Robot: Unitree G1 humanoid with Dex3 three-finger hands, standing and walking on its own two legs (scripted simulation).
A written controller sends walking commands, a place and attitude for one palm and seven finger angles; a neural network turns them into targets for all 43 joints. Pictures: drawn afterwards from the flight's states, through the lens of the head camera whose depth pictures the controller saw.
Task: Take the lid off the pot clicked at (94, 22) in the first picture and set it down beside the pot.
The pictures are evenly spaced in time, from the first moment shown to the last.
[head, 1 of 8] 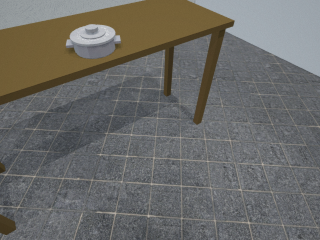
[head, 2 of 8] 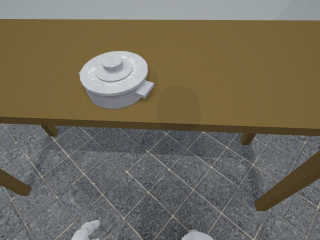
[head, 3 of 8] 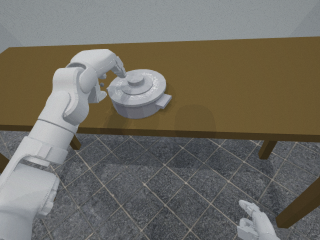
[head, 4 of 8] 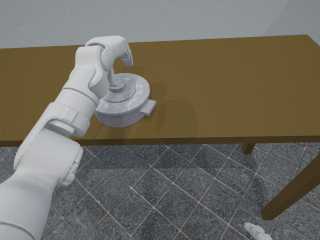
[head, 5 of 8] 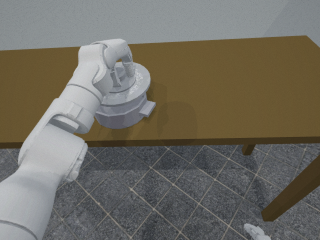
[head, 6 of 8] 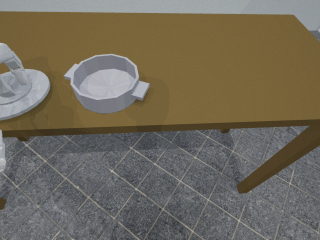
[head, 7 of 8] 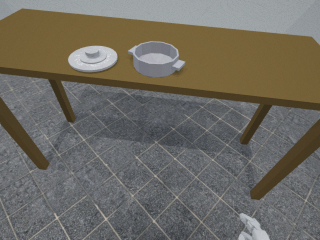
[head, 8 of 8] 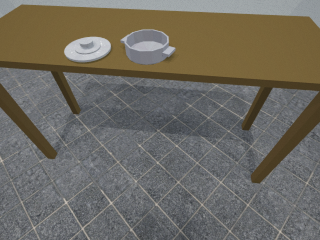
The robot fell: no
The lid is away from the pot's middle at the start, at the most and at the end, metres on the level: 0.00 0.24 0.23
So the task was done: yes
